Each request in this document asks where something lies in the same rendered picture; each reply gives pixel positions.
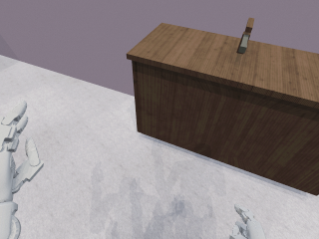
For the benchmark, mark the counter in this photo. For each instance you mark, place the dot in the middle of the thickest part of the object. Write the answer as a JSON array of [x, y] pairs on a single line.
[[257, 111]]

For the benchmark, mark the left robot forearm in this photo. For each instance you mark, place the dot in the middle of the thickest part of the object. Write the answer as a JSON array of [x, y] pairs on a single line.
[[10, 226]]

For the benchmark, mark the tap lever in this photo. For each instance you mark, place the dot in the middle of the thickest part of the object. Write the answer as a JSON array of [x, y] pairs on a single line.
[[243, 45]]

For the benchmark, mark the right robot hand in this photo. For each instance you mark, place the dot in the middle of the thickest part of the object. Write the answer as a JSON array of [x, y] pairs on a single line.
[[252, 230]]

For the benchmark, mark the left robot hand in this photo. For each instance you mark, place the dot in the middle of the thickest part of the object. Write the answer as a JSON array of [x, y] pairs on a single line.
[[10, 128]]

